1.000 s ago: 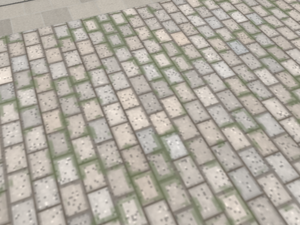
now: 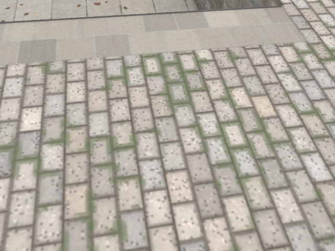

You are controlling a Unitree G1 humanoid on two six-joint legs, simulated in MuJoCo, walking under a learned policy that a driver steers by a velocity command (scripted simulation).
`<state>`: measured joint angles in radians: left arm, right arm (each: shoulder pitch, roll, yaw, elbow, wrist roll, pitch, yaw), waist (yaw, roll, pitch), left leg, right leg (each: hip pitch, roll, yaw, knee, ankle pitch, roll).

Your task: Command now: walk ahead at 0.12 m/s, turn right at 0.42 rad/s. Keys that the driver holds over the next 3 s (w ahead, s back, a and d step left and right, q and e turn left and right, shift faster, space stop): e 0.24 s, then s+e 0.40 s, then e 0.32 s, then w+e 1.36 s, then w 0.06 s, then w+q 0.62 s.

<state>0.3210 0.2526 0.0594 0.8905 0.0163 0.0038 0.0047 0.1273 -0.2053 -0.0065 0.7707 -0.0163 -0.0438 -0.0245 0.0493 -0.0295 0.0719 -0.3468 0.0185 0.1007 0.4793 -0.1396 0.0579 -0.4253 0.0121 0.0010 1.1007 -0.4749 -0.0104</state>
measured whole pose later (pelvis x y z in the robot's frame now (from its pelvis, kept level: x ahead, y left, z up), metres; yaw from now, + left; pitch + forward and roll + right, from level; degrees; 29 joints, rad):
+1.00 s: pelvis -0.10 +0.05 +0.01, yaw -35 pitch +0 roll -1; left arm 0.23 0.33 0.11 0.79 0.03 0.08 -0.04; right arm 0.22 -0.26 -0.05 0.72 -0.03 0.04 -0.04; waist 0.00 -0.06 0.03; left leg -0.19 -0.01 0.04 0.42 -0.24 0.05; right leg -0.52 0.12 0.11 1.16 -0.35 0.04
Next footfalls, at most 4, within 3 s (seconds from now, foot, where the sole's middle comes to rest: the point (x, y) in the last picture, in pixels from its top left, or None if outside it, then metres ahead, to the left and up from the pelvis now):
0.30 right None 0.04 -0.12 -0.77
0.82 left None -0.02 0.11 -0.77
1.28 right None -0.18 -0.05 -0.77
1.74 left None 0.17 -0.26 -0.77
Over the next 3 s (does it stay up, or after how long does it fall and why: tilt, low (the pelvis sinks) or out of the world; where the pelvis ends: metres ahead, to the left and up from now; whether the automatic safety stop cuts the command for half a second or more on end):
stays up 0.19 -0.85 0.00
